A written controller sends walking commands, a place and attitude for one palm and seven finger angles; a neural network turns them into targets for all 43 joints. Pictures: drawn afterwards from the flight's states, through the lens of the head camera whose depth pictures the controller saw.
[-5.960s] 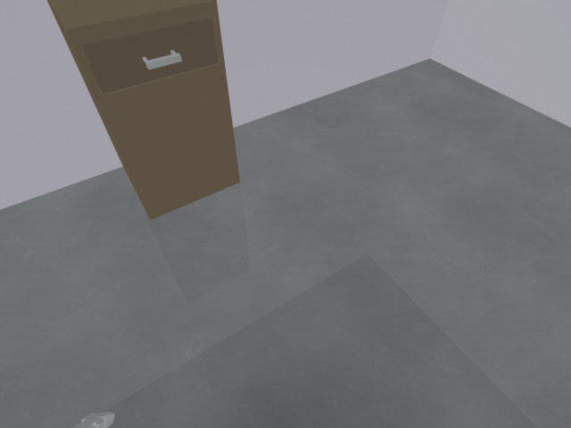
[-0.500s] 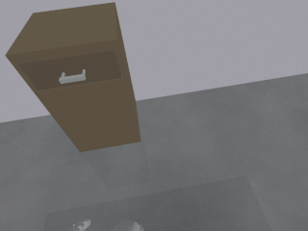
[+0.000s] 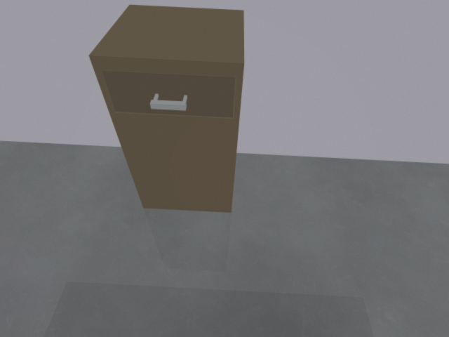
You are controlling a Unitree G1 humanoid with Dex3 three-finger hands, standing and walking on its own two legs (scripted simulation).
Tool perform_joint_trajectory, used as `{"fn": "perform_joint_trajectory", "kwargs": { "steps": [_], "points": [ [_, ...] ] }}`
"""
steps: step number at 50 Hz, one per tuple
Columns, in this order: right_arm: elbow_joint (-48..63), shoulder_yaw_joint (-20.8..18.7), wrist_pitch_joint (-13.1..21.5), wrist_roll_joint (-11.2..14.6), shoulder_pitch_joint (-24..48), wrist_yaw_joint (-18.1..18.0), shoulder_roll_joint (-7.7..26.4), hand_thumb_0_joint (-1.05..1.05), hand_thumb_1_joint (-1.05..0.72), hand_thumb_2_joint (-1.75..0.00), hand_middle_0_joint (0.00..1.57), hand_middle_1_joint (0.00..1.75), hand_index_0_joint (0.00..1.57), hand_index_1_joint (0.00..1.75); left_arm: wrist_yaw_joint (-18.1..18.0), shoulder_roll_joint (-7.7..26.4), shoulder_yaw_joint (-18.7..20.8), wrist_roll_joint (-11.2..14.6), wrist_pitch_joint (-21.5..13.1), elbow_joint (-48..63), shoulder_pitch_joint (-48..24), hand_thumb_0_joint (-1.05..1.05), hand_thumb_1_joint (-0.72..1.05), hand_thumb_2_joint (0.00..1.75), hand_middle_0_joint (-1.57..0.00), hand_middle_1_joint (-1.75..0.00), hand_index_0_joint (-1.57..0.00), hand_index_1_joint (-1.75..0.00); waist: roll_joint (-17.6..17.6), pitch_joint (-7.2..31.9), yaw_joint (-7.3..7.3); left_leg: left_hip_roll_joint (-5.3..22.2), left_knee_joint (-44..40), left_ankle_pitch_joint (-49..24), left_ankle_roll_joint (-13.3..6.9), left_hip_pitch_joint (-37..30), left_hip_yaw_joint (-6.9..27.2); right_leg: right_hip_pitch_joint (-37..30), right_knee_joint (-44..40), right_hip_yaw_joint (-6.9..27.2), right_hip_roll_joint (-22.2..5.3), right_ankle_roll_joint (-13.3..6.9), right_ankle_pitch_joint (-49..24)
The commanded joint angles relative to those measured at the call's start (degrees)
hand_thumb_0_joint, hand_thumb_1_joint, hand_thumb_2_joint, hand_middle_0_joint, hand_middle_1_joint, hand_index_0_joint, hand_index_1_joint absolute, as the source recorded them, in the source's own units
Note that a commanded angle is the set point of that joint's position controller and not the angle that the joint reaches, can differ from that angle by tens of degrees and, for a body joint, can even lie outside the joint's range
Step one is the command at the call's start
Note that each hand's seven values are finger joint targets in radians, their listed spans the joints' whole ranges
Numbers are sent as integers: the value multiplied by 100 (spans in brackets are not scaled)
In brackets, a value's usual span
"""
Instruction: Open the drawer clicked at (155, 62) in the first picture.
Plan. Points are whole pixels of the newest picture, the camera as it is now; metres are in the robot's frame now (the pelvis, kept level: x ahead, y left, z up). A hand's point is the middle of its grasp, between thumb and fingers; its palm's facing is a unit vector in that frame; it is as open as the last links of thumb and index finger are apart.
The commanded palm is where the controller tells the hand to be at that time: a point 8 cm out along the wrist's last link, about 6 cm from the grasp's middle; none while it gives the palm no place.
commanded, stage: take the last steps up to it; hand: left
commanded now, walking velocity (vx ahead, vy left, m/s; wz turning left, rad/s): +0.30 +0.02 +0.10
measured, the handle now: (169, 101) +0.80 +0.25 -0.06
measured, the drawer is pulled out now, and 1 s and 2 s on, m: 0.00 0.00 0.00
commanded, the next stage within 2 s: come to a stop and stand still in 0.78 s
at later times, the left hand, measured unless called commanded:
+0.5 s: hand out of the picture +0.03 +0.15 -0.17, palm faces +0.17 -0.97 -0.16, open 7.4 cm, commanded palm none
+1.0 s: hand (144, 243) +0.35 +0.23 -0.17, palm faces +0.07 -0.97 -0.25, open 7.4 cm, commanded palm none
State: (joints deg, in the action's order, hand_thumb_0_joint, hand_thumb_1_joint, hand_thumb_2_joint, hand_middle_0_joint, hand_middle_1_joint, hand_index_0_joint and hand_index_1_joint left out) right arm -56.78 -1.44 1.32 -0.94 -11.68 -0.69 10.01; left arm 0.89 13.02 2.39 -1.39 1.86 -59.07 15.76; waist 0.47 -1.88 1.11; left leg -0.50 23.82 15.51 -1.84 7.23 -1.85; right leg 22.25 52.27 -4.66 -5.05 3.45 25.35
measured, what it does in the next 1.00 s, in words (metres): walks ahead: right foot, then left foot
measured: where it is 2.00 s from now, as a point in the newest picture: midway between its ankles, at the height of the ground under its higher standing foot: outside the picture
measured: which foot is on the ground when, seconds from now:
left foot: down 0.00-0.14, up 0.16-0.58, down 0.60-1.00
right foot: up 0.00-0.12, down 0.14-0.60, up 0.62-0.96, down 0.98-1.00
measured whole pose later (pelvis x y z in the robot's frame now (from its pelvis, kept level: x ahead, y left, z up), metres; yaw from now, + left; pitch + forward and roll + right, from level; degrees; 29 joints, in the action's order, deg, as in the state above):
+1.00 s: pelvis +0.27 +0.03 -0.01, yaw +3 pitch -1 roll +3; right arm -64.7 -1.4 1.6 -0.9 -18.7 -1.2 7.4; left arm -0.6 10.1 2.3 -1.2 -1.8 -58.6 9.7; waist -0.2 -1.9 -1.1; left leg 1.6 28.7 20.1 0.7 6.7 -10.4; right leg 19.7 32.9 -5.5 -4.5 -0.6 9.2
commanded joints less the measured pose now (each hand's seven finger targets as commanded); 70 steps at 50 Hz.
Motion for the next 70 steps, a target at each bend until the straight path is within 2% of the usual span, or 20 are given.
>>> {"fn": "perform_joint_trajectory", "kwargs": {
  "steps": [1, 5, 6, 7, 8, 11, 14, 25, 28, 30, 34, 44, 48, 50, 52, 54, 61, 67, 69, 70],
  "points": [
    [-21, -275, 37, -54, -568, -47, 1042, 0, -90, -90, 20, 30, 20, 30, -4, 153, 25, -7, -243, 560, -486, 0, 90, 90, -20, -30, -20, -30, -822, -277, -286, 1424, -1031, -290, -900, -41, 1400, 236, -1007, -90, 15, -45, -76],
    [-130, -224, 37, -14, -386, -39, 868, 0, -90, -90, 20, 30, 20, 30, -21, 206, 96, -30, -360, 156, 515, 0, 90, 90, -20, -30, -20, -30, -318, -192, 231, 906, -83, 627, -472, 1118, 1006, -1733, -2581, -142, 163, -119, -999],
    [-109, -188, 66, 26, -404, -20, 627, 0, -90, -90, 20, 30, 20, 30, -68, 514, 166, -68, -421, -2, 979, 0, 90, 90, -20, -30, -20, -30, 382, -97, 418, 457, 916, 1049, -216, 1890, 533, -2525, -3066, 655, -482, -307, -316],
    [97, -130, 71, 43, -314, 36, 343, 0, -90, -90, 20, 30, 20, 30, -120, 1047, 278, -86, -442, -64, 1409, 0, 90, 90, -20, -30, -20, -30, 1771, -197, 595, -126, 2439, 1663, 29, 2964, -148, -2928, -4040, 2559, -1830, -865, 494],
    [220, -214, 28, -30, -36, 66, 701, 0, -90, -90, 20, 30, 20, 30, -160, 1124, 307, 11, -455, -86, 1625, 0, 90, 90, -20, -30, -20, -30, 1647, -252, 697, 138, 3348, 1741, -2, 3067, 278, -2303, -4624, 3458, -2223, -1203, 1448],
    [-23, -289, -34, -73, -164, 169, 524, 0, -90, -90, 20, 30, 20, 30, -220, 471, 169, -11, -517, 78, 611, 0, 90, 90, -20, -30, -20, -30, 523, -780, 94, 598, 4040, 361, 78, 2986, 376, -1158, -4649, 2173, -1769, -1058, 1089],
    [-266, -257, -116, -78, -620, 207, 236, 0, -90, -90, 20, 30, 20, 30, -216, 191, 77, 3, -594, 27, 566, 0, 90, 90, -20, -30, -20, -30, 654, -629, -113, 646, 3716, -299, 236, 2517, 68, -927, -4554, 783, -1185, -826, -388],
    [90, -196, 66, -20, 221, 293, 100, 0, -90, -90, 20, 30, 20, 30, -215, 385, 153, -34, -607, -407, 1052, 0, 90, 90, -20, -30, -20, -30, 861, -550, 75, 613, 1439, -248, 138, 1848, -430, -1453, -3985, 299, -1283, -1058, -1677],
    [-303, -252, 177, -61, -967, 189, 424, 0, -90, -90, 20, 30, 20, 30, -205, 292, 174, -9, -516, -414, 872, 0, 90, 90, -20, -30, -20, -30, 72, -65, -492, 371, 423, -404, 87, -120, -591, -885, -2361, -196, -817, -788, -1881],
    [-590, -439, 199, -89, -2169, 18, 1435, 0, -90, -90, 20, 30, 20, 30, -143, -235, 75, 61, -482, -212, 1132, 0, 90, 90, -20, -30, -20, -30, -2170, 746, -704, 2372, -776, -604, -587, -1599, 2289, 826, 745, -498, 364, -384, 944],
    [-278, -235, 209, -61, -868, -69, 622, 0, -90, -90, 20, 30, 20, 30, -71, -211, 88, -20, -415, -132, 321, 0, 90, 90, -20, -30, -20, -30, -566, -328, -339, 2128, -1351, 400, -763, 389, 1413, 1110, 1656, 292, -294, -464, -194],
    [-366, -214, 189, -68, -718, -68, 607, 0, -90, -90, 20, 30, 20, 30, -67, -292, 48, -11, -255, 151, -34, 0, 90, 90, -20, -30, -20, -30, -630, -248, -109, 1752, -1057, -1181, -829, 427, 254, 58, -1041, -57, -77, -276, -775],
    [-498, -86, 129, 5, -687, -105, 269, 0, -90, -90, 20, 30, 20, 30, -198, 76, 36, 12, -365, -100, 519, 0, 90, 90, -20, -30, -20, -30, 364, 43, 199, 967, 283, -1342, -27, 873, -332, -1678, -2859, 391, -295, -272, -3344],
    [-595, -72, 11, 76, -1083, -69, 101, 0, -90, -90, 20, 30, 20, 30, -258, 612, 48, 62, -356, -86, 363, 0, 90, 90, -20, -30, -20, -30, 620, 236, -86, 410, 573, 568, 281, 932, -428, -1817, -2750, 1105, -1417, -906, -5717],
    [-588, -165, -194, 81, -1055, -123, 217, 0, -90, -90, 20, 30, 20, 30, -333, 673, 115, 66, -340, -60, 254, 0, 90, 90, -20, -30, -20, -30, 1610, 561, -9, 364, 1834, 1679, 358, 897, -337, -1758, -2892, 1305, -1622, -1370, -6859],
    [-504, -187, -257, 100, -815, -144, 204, 0, -90, -90, 20, 30, 20, 30, -399, 669, 179, 22, -260, 31, 70, 0, 90, 90, -20, -30, -20, -30, 958, 549, 74, 289, 2757, 1835, 345, 1381, 3, -1976, -2760, 1317, -1736, -1652, -7125],
    [-142, -279, -461, 43, -504, -47, 208, 0, -90, -90, 20, 30, 20, 30, -403, 733, 315, -58, -93, 495, -603, 0, 90, 90, -20, -30, -20, -30, 862, 601, -26, 150, 3043, 1284, 441, 1299, 154, -1165, -3132, 920, -1458, -1456, -4659],
    [-172, -181, -240, 29, -1068, -19, 262, 0, -90, -90, 20, 30, 20, 30, -317, 599, 255, -17, -15, 494, -739, 0, 90, 90, -20, -30, -20, -30, 681, 630, -330, 215, 66, -230, 309, -228, -74, -275, -2812, 712, -750, -793, -1190],
    [71, -223, -143, -76, -675, -38, 949, 0, -90, -90, 20, 30, 20, 30, -251, 12, 98, 82, 38, 579, -558, 0, 90, 90, -20, -30, -20, -30, -1702, -18, -235, 1844, -1510, 850, -216, 895, 2034, 271, -1497, 96, 258, -256, 169],
    [174, -203, -143, -87, -201, -86, 1023, 0, -90, -90, 20, 30, 20, 30, -232, 155, 113, 40, 86, 512, -667, 0, 90, 90, -20, -30, -20, -30, -1598, -298, -215, 2044, -1888, 1504, -467, 1659, 2385, -18, -939, 487, 243, -234, 148]
  ]
}}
